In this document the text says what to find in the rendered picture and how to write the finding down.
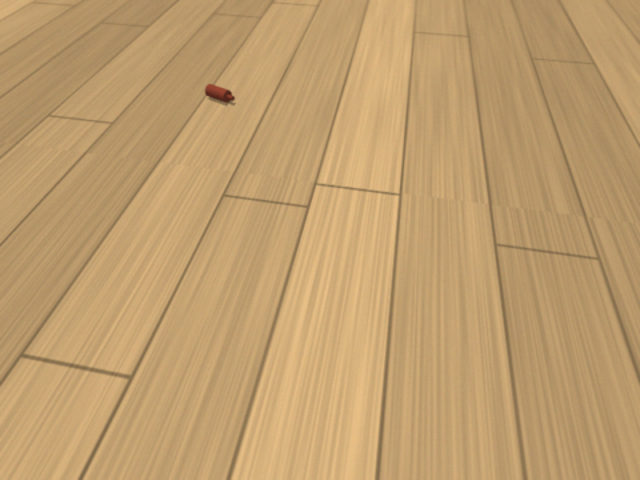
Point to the bottle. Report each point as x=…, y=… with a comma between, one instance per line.
x=219, y=93

